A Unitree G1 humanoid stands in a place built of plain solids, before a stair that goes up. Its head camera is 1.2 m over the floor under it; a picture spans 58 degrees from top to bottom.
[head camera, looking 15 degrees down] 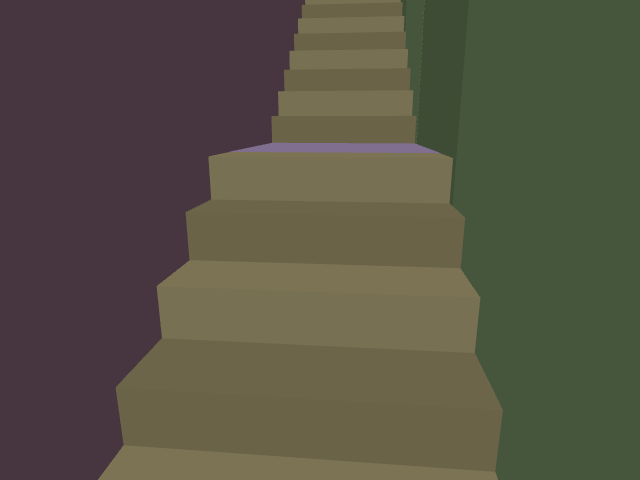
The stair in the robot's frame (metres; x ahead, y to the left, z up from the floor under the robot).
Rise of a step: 0.18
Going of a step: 0.27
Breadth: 0.98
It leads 5 degrees to the right of straight ahead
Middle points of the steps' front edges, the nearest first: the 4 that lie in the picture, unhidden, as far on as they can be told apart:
0.95 0.05 0.54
1.21 0.02 0.72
1.48 0.00 0.90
1.75 -0.03 1.07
